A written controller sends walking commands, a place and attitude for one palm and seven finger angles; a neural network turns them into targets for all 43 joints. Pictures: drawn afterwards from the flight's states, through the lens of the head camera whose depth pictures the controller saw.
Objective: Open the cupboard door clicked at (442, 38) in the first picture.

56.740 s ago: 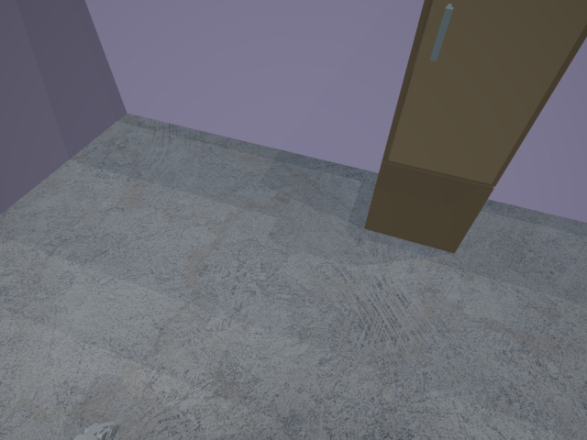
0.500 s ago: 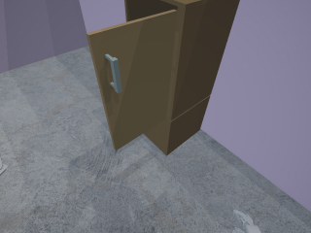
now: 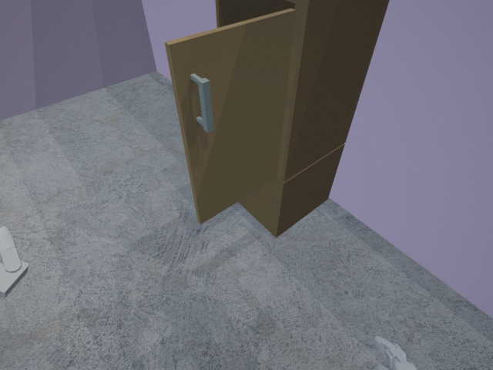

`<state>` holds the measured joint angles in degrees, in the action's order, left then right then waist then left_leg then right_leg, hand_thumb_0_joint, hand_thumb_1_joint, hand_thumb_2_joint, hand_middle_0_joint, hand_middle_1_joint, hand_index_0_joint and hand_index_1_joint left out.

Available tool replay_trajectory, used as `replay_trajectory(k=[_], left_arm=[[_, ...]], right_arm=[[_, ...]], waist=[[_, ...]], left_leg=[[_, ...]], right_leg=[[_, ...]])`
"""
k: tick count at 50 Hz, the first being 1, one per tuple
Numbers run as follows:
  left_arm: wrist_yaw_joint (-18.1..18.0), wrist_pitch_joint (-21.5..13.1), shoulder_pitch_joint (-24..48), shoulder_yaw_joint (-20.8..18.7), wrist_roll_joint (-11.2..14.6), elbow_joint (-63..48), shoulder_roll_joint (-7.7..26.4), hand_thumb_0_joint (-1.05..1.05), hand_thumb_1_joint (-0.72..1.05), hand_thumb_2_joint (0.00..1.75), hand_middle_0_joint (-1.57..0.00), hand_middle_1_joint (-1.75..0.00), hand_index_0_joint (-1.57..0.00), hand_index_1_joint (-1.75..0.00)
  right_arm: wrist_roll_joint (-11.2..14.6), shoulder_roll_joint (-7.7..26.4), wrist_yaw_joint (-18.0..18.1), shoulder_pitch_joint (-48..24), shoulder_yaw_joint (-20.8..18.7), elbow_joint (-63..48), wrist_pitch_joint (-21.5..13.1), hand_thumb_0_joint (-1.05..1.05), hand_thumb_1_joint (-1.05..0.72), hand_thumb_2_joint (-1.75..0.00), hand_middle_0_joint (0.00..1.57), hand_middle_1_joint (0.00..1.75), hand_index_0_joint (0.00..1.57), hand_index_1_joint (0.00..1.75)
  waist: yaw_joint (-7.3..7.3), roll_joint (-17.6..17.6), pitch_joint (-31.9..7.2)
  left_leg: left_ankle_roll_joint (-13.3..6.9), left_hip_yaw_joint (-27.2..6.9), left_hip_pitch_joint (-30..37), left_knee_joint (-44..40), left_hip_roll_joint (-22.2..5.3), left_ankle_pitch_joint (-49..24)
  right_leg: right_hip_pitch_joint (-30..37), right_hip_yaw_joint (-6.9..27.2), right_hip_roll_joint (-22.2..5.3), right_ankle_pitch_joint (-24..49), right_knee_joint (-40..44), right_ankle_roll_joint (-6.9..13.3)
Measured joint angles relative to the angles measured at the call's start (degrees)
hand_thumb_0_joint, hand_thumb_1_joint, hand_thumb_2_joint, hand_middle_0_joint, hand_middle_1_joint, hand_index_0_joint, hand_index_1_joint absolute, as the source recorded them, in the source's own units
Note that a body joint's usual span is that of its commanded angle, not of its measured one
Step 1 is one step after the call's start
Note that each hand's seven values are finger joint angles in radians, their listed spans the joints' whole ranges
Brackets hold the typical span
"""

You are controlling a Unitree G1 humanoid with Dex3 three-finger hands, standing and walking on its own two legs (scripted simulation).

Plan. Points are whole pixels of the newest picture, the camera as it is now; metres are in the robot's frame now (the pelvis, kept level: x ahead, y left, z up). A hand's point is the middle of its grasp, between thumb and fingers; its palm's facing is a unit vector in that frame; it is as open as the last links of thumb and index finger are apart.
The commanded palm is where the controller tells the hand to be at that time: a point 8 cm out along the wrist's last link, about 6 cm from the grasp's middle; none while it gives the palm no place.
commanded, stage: stop stepping back and stand still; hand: left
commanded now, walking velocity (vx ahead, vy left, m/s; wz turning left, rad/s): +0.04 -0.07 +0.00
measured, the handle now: (201, 103) +0.64 +0.16 +0.11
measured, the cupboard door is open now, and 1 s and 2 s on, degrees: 90 90 90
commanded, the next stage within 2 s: let the arm hang, fingers relaxed in 0.42 s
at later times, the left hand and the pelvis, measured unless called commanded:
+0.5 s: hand (11, 277) +0.19 +0.31 +0.14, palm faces +0.42 -0.77 -0.48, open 7.4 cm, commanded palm none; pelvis +0.00 +0.03 +0.00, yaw +0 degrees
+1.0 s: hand out of the picture -0.07 +0.22 -0.17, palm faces +0.07 -0.97 -0.23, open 7.2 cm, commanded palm none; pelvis -0.03 +0.02 +0.00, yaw +4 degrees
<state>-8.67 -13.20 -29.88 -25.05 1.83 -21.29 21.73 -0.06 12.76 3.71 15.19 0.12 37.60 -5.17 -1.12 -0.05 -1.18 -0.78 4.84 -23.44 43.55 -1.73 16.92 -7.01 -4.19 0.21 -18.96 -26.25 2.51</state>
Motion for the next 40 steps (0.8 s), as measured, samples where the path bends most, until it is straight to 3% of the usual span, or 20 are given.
replay_trajectory(k=[3,6,10,12,14,17,20,26,28,31,33,36,40], left_arm=[[0.03,1.81,1.11,3.27,-0.27,-1.32,-2.29,0.01,0.89,0.90,-0.21,-0.30,-0.21,-0.30],[0.16,2.65,1.42,4.25,-0.53,-4.41,-1.75,0.01,0.89,0.90,-0.21,-0.30,-0.21,-0.30],[0.18,2.18,0.81,1.52,-0.99,-8.16,2.46,0.01,0.88,0.90,-0.21,-0.30,-0.21,-0.30],[-0.03,1.62,-0.01,-0.59,-0.78,-9.78,4.63,0.01,0.88,0.90,-0.21,-0.30,-0.21,-0.30],[0.08,0.83,-1.03,-1.96,-0.50,-10.29,5.44,0.01,0.88,0.90,-0.21,-0.30,-0.21,-0.30],[0.72,0.35,-3.32,-1.86,0.32,-9.57,4.40,0.01,0.88,0.90,-0.21,-0.30,-0.21,-0.30],[1.08,0.96,-4.84,-0.60,0.83,-7.85,2.38,0.01,0.88,0.90,-0.21,-0.30,-0.21,-0.30],[1.23,3.64,-1.95,2.17,0.18,-1.81,-0.40,0.01,0.88,0.90,-0.21,-0.30,-0.21,-0.30],[3.19,3.75,3.04,5.73,-1.81,7.03,-0.39,0.01,0.89,0.90,-0.21,-0.30,-0.21,-0.30],[6.02,10.62,11.47,12.74,-3.10,26.93,-1.94,0.00,0.89,0.90,-0.20,-0.30,-0.20,-0.30],[7.23,13.69,14.58,16.78,-3.65,39.19,-3.39,0.00,0.90,0.90,-0.20,-0.30,-0.20,-0.30],[8.38,15.54,16.03,22.03,-3.98,54.01,-7.02,0.01,0.90,0.90,-0.20,-0.29,-0.20,-0.30],[8.91,16.13,14.37,26.12,-3.43,67.01,-11.18,0.01,0.91,0.90,-0.20,-0.29,-0.20,-0.30]], right_arm=[[-0.48,1.14,0.63,0.42,-0.28,-0.43,-0.78,0.02,-0.90,-0.90,0.20,0.30,0.21,0.30],[-0.63,-0.23,0.96,-1.24,-0.52,-0.69,-1.00,0.02,-0.90,-0.90,0.20,0.29,0.21,0.30],[-1.06,-2.81,0.53,-3.02,0.50,-2.69,-3.02,0.02,-0.90,-0.90,0.20,0.29,0.20,0.30],[-0.81,-3.58,-0.05,-3.63,1.24,-3.67,-3.70,0.02,-0.90,-0.90,0.20,0.29,0.20,0.30],[-0.48,-3.70,-0.64,-4.26,1.78,-4.17,-3.66,0.02,-0.90,-0.90,0.20,0.29,0.21,0.30],[-0.08,-3.13,-1.41,-4.45,1.93,-3.76,-2.55,0.02,-0.90,-0.90,0.20,0.30,0.21,0.30],[0.36,-2.16,-1.38,-4.00,1.39,-2.84,-1.18,0.02,-0.90,-0.90,0.21,0.30,0.21,0.30],[0.25,-0.88,0.43,-2.51,0.72,-0.97,0.01,0.02,-0.90,-0.90,0.20,0.30,0.21,0.30],[-0.12,1.09,-1.68,-2.96,-0.08,1.68,-1.45,0.02,-0.90,-0.90,0.20,0.30,0.21,0.30],[-0.92,3.88,-3.33,-5.73,-0.66,5.69,1.15,0.01,-0.90,-0.90,0.20,0.30,0.21,0.30],[-1.42,4.23,-3.66,-7.14,-0.53,7.42,2.46,0.01,-0.90,-0.90,0.20,0.29,0.21,0.30],[-1.35,3.64,-4.14,-7.63,-0.47,10.14,3.72,0.01,-0.90,-0.90,0.20,0.29,0.20,0.30],[-1.45,2.03,-4.53,-5.84,0.09,14.05,5.45,0.01,-0.90,-0.90,0.20,0.29,0.20,0.30]], waist=[[0.20,0.90,1.06],[-0.02,-2.03,3.24],[0.69,-3.72,5.18],[0.89,-3.33,5.87],[1.17,-1.68,6.32],[1.40,1.39,5.09],[0.98,2.86,3.73],[0.25,0.79,3.25],[0.48,1.53,1.91],[1.39,2.64,1.42],[2.09,2.02,2.07],[2.90,1.70,3.95],[3.00,-0.45,4.92]], left_leg=[[-0.73,-0.69,5.37,-11.71,-1.13,-3.56],[-0.66,0.49,5.52,-10.83,0.39,-4.27],[-0.79,1.10,6.06,-13.32,1.35,-5.54],[-0.70,0.96,5.97,-14.01,1.30,-6.34],[-0.46,0.49,5.62,-13.50,0.63,-6.33],[0.11,-0.49,4.89,-13.04,-0.53,-5.80],[0.54,-1.88,4.50,-12.16,-0.15,-4.61],[-1.35,-1.36,7.05,-15.23,1.44,-6.05],[-1.88,-2.18,4.49,-14.33,2.14,-6.34],[-2.83,-2.64,1.44,-12.67,4.01,-6.63],[-2.95,-2.22,0.30,-11.56,4.95,-6.57],[-2.28,-2.78,1.00,-11.32,4.20,-6.65],[-1.50,-3.83,2.78,-13.54,3.44,-7.87]], right_leg=[[-0.54,-1.35,0.25,-2.23,-3.53,-0.98],[-2.66,0.74,-1.22,-5.22,-8.84,-2.08],[-6.42,2.16,-1.13,-6.91,-13.43,-2.78],[-6.16,1.63,-1.01,-4.25,-9.65,-3.04],[-5.07,0.92,-0.31,0.81,-6.00,-1.92],[-4.11,0.34,1.19,2.22,-2.83,-0.67],[-3.68,0.75,1.80,2.59,-1.47,-0.78],[-2.28,1.52,0.48,2.47,-0.70,-1.93],[-5.34,1.30,-0.21,1.60,-4.32,-1.91],[-9.20,4.29,-1.50,-5.52,-10.67,-2.00],[-9.32,5.95,-2.18,-2.86,-9.65,-1.99],[-8.25,5.61,-1.46,-0.86,-8.93,-3.69],[-5.86,4.68,-0.57,0.15,-5.72,-3.24]])
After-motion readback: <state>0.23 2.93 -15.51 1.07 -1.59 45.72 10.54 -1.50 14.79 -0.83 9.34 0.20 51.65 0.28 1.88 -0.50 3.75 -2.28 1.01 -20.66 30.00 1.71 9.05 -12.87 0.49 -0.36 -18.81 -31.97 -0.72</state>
